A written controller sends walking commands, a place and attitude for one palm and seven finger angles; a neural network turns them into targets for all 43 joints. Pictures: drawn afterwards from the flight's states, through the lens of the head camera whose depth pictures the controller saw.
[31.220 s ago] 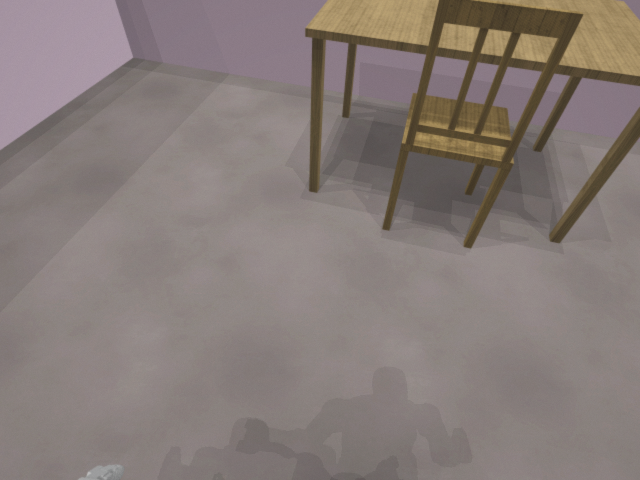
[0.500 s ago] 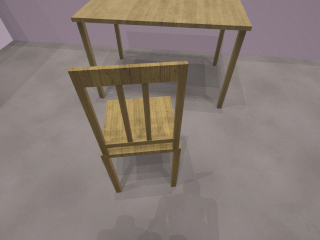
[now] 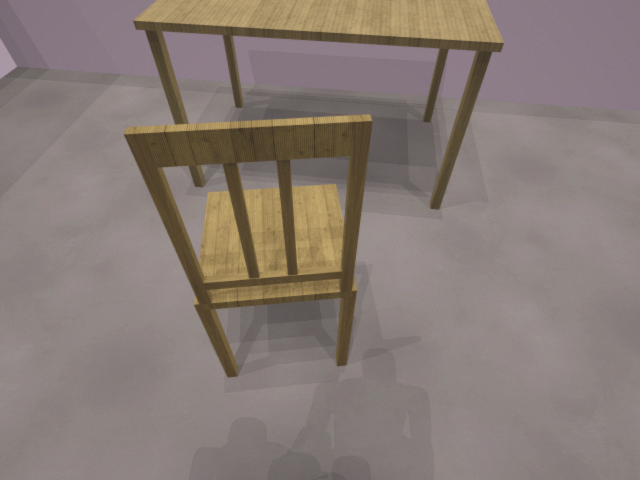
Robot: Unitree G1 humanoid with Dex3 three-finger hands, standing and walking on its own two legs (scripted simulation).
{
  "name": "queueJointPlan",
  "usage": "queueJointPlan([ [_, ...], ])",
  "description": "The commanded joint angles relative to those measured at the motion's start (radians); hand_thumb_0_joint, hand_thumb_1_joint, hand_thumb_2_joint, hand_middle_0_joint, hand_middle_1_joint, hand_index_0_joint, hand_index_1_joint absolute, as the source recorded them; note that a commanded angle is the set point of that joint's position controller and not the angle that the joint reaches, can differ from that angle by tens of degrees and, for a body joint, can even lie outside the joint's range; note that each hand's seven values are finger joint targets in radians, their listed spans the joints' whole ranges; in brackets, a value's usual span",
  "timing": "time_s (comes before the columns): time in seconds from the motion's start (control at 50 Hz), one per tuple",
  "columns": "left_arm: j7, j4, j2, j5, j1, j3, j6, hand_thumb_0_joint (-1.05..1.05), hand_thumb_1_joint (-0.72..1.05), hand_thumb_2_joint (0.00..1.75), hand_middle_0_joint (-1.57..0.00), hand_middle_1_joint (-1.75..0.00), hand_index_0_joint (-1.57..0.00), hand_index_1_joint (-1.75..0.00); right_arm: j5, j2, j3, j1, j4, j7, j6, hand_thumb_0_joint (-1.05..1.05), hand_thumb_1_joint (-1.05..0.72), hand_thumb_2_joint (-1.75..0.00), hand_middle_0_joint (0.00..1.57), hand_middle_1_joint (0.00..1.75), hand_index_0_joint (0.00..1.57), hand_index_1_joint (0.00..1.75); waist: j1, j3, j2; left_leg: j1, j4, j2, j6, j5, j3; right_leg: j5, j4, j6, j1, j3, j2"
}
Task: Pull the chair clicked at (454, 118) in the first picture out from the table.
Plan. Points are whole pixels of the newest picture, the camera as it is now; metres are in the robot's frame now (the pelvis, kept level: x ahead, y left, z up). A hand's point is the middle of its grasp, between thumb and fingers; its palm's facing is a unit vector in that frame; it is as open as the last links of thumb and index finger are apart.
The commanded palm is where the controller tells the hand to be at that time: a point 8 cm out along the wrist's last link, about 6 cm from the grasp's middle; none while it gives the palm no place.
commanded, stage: look to check the result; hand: left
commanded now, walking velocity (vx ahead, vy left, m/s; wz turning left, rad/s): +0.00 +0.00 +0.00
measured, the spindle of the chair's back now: (243, 227) +0.56 +0.18 -0.07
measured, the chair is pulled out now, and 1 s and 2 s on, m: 0.69 0.69 0.69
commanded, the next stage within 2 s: stand and wait in 0.46 s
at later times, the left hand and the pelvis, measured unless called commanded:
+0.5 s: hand out of the picture -0.01 +0.15 -0.17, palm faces +0.04 -0.99 -0.16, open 7.4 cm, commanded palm none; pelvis +0.00 +0.00 +0.00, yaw +0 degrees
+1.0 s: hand out of the picture -0.01 +0.15 -0.17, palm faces +0.04 -0.99 -0.16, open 7.4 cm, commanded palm none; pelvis +0.00 -0.01 +0.00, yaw +0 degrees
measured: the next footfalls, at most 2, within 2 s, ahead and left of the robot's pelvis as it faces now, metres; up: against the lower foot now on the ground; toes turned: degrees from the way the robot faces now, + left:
none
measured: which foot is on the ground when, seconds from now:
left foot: down 0.00-1.00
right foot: down 0.00-1.00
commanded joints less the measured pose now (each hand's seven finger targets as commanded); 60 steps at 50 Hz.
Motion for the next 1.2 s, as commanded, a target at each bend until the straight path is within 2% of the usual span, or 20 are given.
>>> queueJointPlan([
  [0.0,0.007,-0.028,0.084,-0.004,0.083,0.016,-0.012,0.0,0.9,0.9,-0.2,-0.3,-0.2,-0.3,0.001,-0.065,-0.013,0.095,-0.017,0.001,-0.013,0.0,-0.9,-0.9,0.2,0.3,0.2,0.3,0.007,0.044,0.004,-0.059,-0.092,0.058,0.065,0.039,-0.048,-0.026,-0.121,-0.029,0.014,0.125,-0.115],
  [0.04,0.007,-0.028,0.085,-0.005,0.076,0.016,-0.013,0.0,0.9,0.9,-0.2,-0.3,-0.2,-0.3,0.003,-0.068,-0.013,0.093,-0.015,0.001,-0.014,0.0,-0.9,-0.9,0.2,0.3,0.2,0.3,0.006,0.04,-0.019,-0.055,-0.091,0.057,0.063,0.045,-0.049,-0.023,-0.119,-0.03,0.017,0.125,-0.116],
  [0.08,0.008,-0.028,0.084,-0.004,0.078,0.015,-0.012,0.0,0.9,0.9,-0.2,-0.3,-0.2,-0.3,0.002,-0.067,-0.013,0.088,-0.017,0.001,-0.012,0.0,-0.9,-0.9,0.2,0.3,0.2,0.3,0.007,0.055,0.009,-0.059,-0.094,0.057,0.063,0.04,-0.049,-0.025,-0.123,-0.029,0.011,0.125,-0.114],
  [0.2,0.007,-0.029,0.085,-0.004,0.074,0.014,-0.013,0.0,0.9,0.9,-0.2,-0.3,-0.2,-0.3,0.002,-0.07,-0.013,0.079,-0.018,0.0,-0.011,0.0,-0.9,-0.9,0.2,0.3,0.2,0.3,0.005,0.062,0.016,-0.054,-0.1,0.059,0.062,0.024,-0.049,-0.035,-0.127,-0.027,0.002,0.128,-0.112],
  [0.24,0.007,-0.03,0.087,-0.003,0.077,0.016,-0.015,0.0,0.9,0.9,-0.2,-0.3,-0.2,-0.3,0.003,-0.07,-0.013,0.078,-0.017,0.001,-0.012,0.0,-0.9,-0.9,0.2,0.3,0.2,0.3,0.006,0.042,0.0,-0.041,-0.093,0.056,0.062,0.038,-0.044,-0.024,-0.129,-0.027,0.014,0.129,-0.117],
  [0.28,0.008,-0.031,0.085,-0.003,0.073,0.014,-0.014,0.0,0.9,0.9,-0.2,-0.3,-0.2,-0.3,0.002,-0.071,-0.015,0.074,-0.017,0.002,-0.008,0.0,-0.9,-0.9,0.2,0.3,0.2,0.3,0.004,0.072,-0.019,-0.048,-0.098,0.057,0.062,0.017,-0.044,-0.051,-0.137,-0.027,-0.01,0.129,-0.113],
  [0.32,0.007,-0.034,0.087,-0.003,0.071,0.016,-0.014,0.0,0.9,0.9,-0.2,-0.3,-0.2,-0.3,0.002,-0.071,-0.014,0.079,-0.017,0.002,-0.011,0.0,-0.9,-0.9,0.2,0.3,0.2,0.3,0.003,0.052,0.005,-0.045,-0.099,0.057,0.062,0.029,-0.048,-0.039,-0.13,-0.027,0.004,0.129,-0.114],
  [0.42,0.007,-0.032,0.086,-0.004,0.078,0.015,-0.017,0.0,0.9,0.9,-0.2,-0.3,-0.2,-0.3,0.003,-0.072,-0.014,0.074,-0.014,0.001,-0.011,0.0,-0.9,-0.9,0.2,0.3,0.2,0.3,0.004,0.043,-0.02,-0.033,-0.09,0.055,0.06,0.046,-0.043,-0.025,-0.134,-0.028,0.011,0.13,-0.118],
  [0.44,0.007,-0.031,0.084,-0.004,0.075,0.016,-0.017,0.0,0.9,0.9,-0.2,-0.3,-0.2,-0.3,0.003,-0.071,-0.014,0.075,-0.013,0.001,-0.012,0.0,-0.9,-0.9,0.2,0.3,0.2,0.3,0.002,0.034,-0.003,-0.026,-0.092,0.057,0.06,0.051,-0.043,-0.02,-0.132,-0.029,0.013,0.13,-0.119],
  [0.5,0.008,-0.029,0.083,-0.004,0.079,0.015,-0.017,0.0,0.9,0.9,-0.2,-0.3,-0.2,-0.3,0.004,-0.07,-0.013,0.07,-0.011,0.0,-0.013,0.0,-0.9,-0.9,0.2,0.3,0.2,0.3,0.006,0.05,0.012,-0.034,-0.099,0.061,0.062,0.053,-0.048,-0.007,-0.128,-0.028,0.012,0.126,-0.116],
  [0.56,0.008,-0.027,0.082,-0.004,0.079,0.015,-0.018,0.0,0.9,0.9,-0.2,-0.3,-0.2,-0.3,0.004,-0.069,-0.013,0.072,-0.009,-0.001,-0.011,0.0,-0.9,-0.9,0.2,0.3,0.2,0.3,0.007,0.051,-0.016,-0.033,-0.099,0.061,0.062,0.051,-0.045,-0.008,-0.134,-0.029,0.019,0.122,-0.114],
  [0.66,0.008,-0.027,0.082,-0.004,0.077,0.017,-0.015,0.0,0.9,0.9,-0.2,-0.3,-0.2,-0.3,0.003,-0.068,-0.012,0.078,-0.007,-0.001,-0.009,0.0,-0.9,-0.9,0.2,0.3,0.2,0.3,0.007,0.079,0.007,-0.054,-0.109,0.059,0.063,0.019,-0.05,-0.046,-0.139,-0.029,0.004,0.123,-0.111],
  [0.76,0.008,-0.026,0.087,-0.003,0.08,0.017,-0.015,0.0,0.9,0.9,-0.2,-0.3,-0.2,-0.3,0.002,-0.064,-0.014,0.084,-0.005,0.002,-0.004,0.0,-0.9,-0.9,0.2,0.3,0.2,0.3,0.005,0.079,-0.01,-0.048,-0.097,0.048,0.061,-0.016,-0.039,-0.101,-0.158,-0.031,-0.015,0.134,-0.116],
  [0.84,0.007,-0.028,0.087,-0.004,0.079,0.018,-0.017,0.0,0.9,0.9,-0.2,-0.3,-0.2,-0.3,0.002,-0.064,-0.012,0.09,-0.003,0.002,-0.009,0.0,-0.9,-0.9,0.2,0.3,0.2,0.3,0.004,0.057,0.009,-0.043,-0.095,0.054,0.061,0.012,-0.041,-0.066,-0.142,-0.031,-0.001,0.134,-0.117],
  [0.9,0.008,-0.027,0.084,-0.004,0.081,0.018,-0.018,0.0,0.9,0.9,-0.2,-0.3,-0.2,-0.3,0.002,-0.063,-0.014,0.094,-0.002,0.001,-0.01,0.0,-0.9,-0.9,0.2,0.3,0.2,0.3,0.006,0.058,-0.017,-0.052,-0.093,0.055,0.06,0.023,-0.041,-0.05,-0.139,-0.032,0.01,0.131,-0.117],
  [0.94,0.008,-0.027,0.083,-0.005,0.083,0.018,-0.018,0.0,0.9,0.9,-0.2,-0.3,-0.2,-0.3,0.003,-0.064,-0.013,0.091,-0.001,0.001,-0.011,0.0,-0.9,-0.9,0.2,0.3,0.2,0.3,0.005,0.052,-0.002,-0.04,-0.094,0.055,0.06,0.022,-0.045,-0.057,-0.137,-0.032,0.002,0.13,-0.118],
  [1.04,0.008,-0.027,0.081,-0.004,0.085,0.018,-0.018,0.0,0.9,0.9,-0.2,-0.3,-0.2,-0.3,0.002,-0.061,-0.012,0.094,0.0,0.0,-0.011,0.0,-0.9,-0.9,0.2,0.3,0.2,0.3,0.006,0.057,0.011,-0.046,-0.097,0.056,0.061,0.023,-0.047,-0.048,-0.134,-0.032,0.006,0.128,-0.116],
  [1.08,0.009,-0.026,0.078,-0.004,0.085,0.017,-0.017,0.0,0.9,0.9,-0.2,-0.3,-0.2,-0.3,0.002,-0.06,-0.013,0.092,0.0,-0.001,-0.01,0.0,-0.9,-0.9,0.2,0.3,0.2,0.3,0.007,0.082,0.017,-0.059,-0.103,0.059,0.063,0.016,-0.049,-0.048,-0.135,-0.032,-0.005,0.129,-0.112],
  [1.14,0.008,-0.028,0.083,-0.004,0.083,0.019,-0.018,0.0,0.9,0.9,-0.2,-0.3,-0.2,-0.3,0.003,-0.063,-0.013,0.097,-0.001,0.0,-0.012,0.0,-0.9,-0.9,0.2,0.3,0.2,0.3,0.006,0.052,-0.011,-0.053,-0.1,0.054,0.063,0.014,-0.05,-0.055,-0.134,-0.03,0.013,0.128,-0.116],
  [1.18,0.008,-0.026,0.081,-0.002,0.085,0.018,-0.016,0.0,0.9,0.9,-0.2,-0.3,-0.2,-0.3,0.002,-0.059,-0.014,0.092,-0.001,0.001,-0.007,0.0,-0.9,-0.9,0.2,0.3,0.2,0.3,0.007,0.085,-0.007,-0.063,-0.1,0.051,0.063,-0.014,-0.045,-0.087,-0.146,-0.03,-0.011,0.13,-0.116],
])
